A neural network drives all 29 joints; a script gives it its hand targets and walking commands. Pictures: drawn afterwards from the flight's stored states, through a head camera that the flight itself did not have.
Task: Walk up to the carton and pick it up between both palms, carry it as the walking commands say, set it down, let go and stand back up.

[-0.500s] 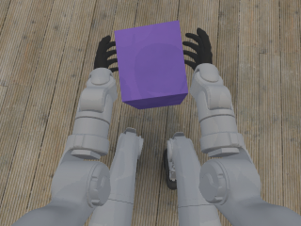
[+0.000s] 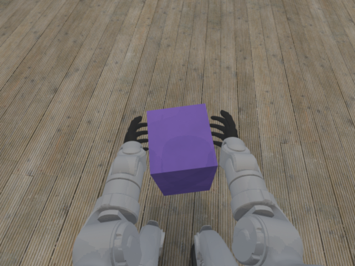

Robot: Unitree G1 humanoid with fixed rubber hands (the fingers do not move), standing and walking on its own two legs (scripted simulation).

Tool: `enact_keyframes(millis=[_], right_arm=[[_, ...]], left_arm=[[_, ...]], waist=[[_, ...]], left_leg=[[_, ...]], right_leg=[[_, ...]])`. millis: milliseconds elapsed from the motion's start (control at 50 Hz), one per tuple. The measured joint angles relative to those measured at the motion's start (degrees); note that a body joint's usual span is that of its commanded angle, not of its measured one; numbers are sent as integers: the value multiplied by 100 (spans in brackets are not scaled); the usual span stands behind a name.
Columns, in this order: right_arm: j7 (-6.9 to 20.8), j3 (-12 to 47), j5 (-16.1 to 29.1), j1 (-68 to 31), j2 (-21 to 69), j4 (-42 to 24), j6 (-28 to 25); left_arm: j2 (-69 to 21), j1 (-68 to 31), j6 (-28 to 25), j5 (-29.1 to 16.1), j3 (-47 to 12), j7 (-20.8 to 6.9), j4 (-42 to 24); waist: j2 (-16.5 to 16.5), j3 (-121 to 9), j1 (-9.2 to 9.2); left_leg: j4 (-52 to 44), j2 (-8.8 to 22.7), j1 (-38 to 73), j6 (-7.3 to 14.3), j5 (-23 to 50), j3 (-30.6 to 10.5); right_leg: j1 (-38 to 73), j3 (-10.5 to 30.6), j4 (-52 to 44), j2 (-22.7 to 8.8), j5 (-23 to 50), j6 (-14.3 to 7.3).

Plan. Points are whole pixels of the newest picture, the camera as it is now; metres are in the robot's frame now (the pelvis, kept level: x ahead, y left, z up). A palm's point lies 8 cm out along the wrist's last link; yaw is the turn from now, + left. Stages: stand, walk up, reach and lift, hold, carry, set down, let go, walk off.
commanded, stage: reach and lift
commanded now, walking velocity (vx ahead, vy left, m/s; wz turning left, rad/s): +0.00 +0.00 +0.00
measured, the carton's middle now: (182, 155) +0.41 +0.02 -0.08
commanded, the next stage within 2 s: none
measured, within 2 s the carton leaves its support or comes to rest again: neither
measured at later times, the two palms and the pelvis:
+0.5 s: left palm (125, 132) +0.39 +0.15 +0.06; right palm (231, 127) +0.41 -0.08 +0.07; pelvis +0.07 +0.00 +0.07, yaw +1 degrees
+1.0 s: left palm (119, 110) +0.40 +0.15 +0.13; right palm (240, 114) +0.41 -0.08 +0.12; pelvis +0.10 +0.02 +0.09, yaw +0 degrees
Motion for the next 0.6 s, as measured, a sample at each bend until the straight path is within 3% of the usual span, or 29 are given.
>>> enact_keyframes(millis=[40, 120, 320, 380, 480, 600], right_arm=[[11, 28, -76, 69, 69, -45, -22], [-16, -124, -290, 154, 294, -120, -116], [-140, 527, 75, 1094, 422, -990, -123], [-163, 507, -9, 1309, 542, -1047, -59], [-107, 711, 109, 1799, 532, -1241, 34], [148, 810, 100, 2126, 401, -1297, 151]], left_arm=[[-33, 204, -48, -32, -2, -25, -161], [12, 459, -84, -160, -48, -114, -363], [15, 1023, -206, -482, -549, -176, -751], [-14, 1236, -124, -452, -525, -254, -805], [-76, 1698, 3, -556, -841, -167, -1036], [-288, 2137, 145, -504, -1077, 78, -1318]], waist=[[22, 68, 22], [121, 118, -104], [33, 37, 72], [-5, 13, 17], [-30, -108, -26], [24, -296, -113]], left_leg=[[-220, 31, 238, -5, 53, 5], [-562, 36, 501, -9, 156, -78], [-1338, 97, 1236, 22, 258, -21], [-1645, 82, 1607, 42, 300, -71], [-2162, 100, 2202, 95, 381, -103], [-2510, 83, 2732, 184, 380, -79]], right_leg=[[229, 20, -213, 5, 58, -12], [522, -39, -580, -28, 153, -46], [1224, 61, -1303, -62, 237, -54], [1620, 28, -1619, -116, 256, -67], [2269, 26, -2226, -165, 359, -55], [2847, 65, -2663, -231, 384, -17]])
